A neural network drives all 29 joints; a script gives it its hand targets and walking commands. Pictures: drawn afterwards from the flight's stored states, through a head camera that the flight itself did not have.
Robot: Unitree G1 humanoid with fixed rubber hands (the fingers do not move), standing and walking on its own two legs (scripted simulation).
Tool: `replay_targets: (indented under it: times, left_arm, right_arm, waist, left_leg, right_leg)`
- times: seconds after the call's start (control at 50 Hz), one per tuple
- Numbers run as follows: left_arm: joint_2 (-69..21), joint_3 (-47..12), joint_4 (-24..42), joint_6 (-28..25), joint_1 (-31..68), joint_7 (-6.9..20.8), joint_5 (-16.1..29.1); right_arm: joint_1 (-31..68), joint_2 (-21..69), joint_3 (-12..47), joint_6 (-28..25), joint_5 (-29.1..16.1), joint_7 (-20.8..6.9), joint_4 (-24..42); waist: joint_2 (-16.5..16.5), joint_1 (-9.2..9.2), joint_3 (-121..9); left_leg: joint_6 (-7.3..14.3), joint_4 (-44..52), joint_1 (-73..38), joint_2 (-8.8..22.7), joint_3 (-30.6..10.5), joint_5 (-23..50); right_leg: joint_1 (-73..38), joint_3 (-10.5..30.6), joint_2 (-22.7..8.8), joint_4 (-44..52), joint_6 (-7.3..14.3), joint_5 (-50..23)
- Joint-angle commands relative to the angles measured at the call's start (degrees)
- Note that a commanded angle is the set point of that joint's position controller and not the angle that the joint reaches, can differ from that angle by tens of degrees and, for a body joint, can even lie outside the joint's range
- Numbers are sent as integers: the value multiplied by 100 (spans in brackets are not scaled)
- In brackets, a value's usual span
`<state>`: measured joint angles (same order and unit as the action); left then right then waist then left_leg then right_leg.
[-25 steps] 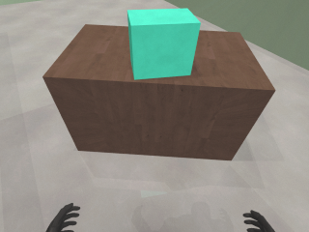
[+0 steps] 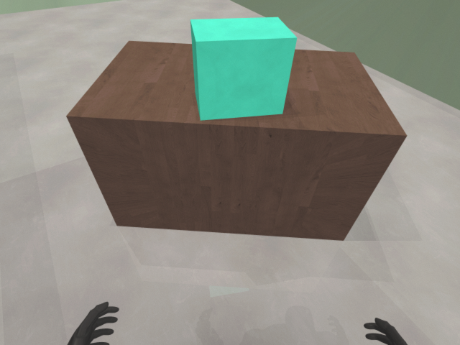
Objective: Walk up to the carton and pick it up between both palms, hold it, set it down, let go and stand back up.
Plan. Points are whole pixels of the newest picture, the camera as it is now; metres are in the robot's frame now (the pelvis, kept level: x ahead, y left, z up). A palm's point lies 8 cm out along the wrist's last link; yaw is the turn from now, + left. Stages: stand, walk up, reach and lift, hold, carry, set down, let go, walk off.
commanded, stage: stand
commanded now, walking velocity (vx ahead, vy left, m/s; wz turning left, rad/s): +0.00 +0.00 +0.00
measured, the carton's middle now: (238, 69) +0.98 +0.00 +0.05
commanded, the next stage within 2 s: none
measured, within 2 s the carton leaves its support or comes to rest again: neither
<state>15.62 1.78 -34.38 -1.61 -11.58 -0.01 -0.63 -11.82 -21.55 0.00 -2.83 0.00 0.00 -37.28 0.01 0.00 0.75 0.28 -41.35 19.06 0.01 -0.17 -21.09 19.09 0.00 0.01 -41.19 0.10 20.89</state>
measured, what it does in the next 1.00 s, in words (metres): stands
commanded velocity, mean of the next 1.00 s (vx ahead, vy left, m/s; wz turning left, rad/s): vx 0.00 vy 0.00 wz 0.00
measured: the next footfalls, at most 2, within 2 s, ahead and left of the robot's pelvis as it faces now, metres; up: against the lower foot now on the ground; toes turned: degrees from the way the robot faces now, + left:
none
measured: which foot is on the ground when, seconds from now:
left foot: down 0.00-1.00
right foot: down 0.00-1.00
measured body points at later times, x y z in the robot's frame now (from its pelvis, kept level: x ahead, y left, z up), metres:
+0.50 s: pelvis -0.01 +0.00 +0.00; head -0.02 +0.00 +0.45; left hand +0.16 +0.26 -0.07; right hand +0.14 -0.29 -0.08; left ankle +0.01 +0.12 -0.72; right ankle +0.01 -0.12 -0.72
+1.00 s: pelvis -0.02 +0.00 +0.00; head -0.03 +0.00 +0.45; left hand +0.15 +0.26 -0.08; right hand +0.13 -0.29 -0.08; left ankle +0.01 +0.12 -0.72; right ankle +0.01 -0.12 -0.72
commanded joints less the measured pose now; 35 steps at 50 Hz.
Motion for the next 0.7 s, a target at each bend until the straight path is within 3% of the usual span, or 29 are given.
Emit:
replay_targets:
  times: [0.0,0.68]
  left_arm:
    - [1447,396,-65,-209,377,-26,-13]
    - [1479,369,-144,-203,456,-22,-20]
  right_arm:
    - [294,-1086,-389,-149,145,30,64]
    - [366,-1087,-344,-142,132,1,-187]
  waist:
    - [-116,22,-310]
    - [-276,32,-54]
  left_leg:
    - [457,867,-103,494,-656,995]
    - [433,1092,2,498,-750,692]
  right_leg:
    - [-195,668,-444,784,488,-923]
    - [-138,742,-454,1043,455,-636]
